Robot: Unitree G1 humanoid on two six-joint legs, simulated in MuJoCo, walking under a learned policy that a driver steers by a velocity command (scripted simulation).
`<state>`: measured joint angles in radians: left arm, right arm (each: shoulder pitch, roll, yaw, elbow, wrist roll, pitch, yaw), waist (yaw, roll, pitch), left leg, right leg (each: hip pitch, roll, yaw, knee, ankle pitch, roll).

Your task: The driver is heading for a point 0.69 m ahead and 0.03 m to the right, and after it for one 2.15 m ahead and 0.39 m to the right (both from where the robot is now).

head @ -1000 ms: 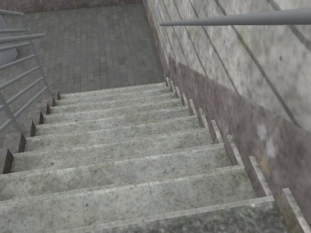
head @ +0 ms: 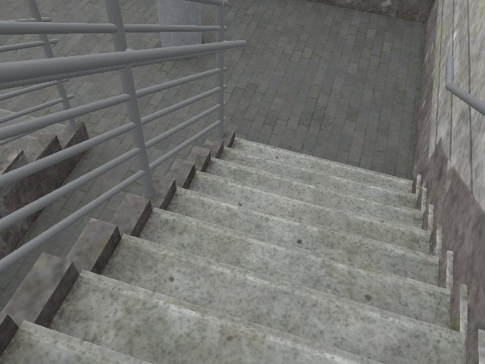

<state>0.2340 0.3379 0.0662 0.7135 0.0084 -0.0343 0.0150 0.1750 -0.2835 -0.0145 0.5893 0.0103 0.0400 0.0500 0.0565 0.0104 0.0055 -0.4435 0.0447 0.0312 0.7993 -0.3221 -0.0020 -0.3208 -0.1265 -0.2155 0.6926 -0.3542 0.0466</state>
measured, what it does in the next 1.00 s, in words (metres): steps on the spot: right foot, then left foot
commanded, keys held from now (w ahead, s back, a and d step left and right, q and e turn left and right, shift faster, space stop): q+shift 0.26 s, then shift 0.12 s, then w+e+shift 0.30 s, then e+shift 0.32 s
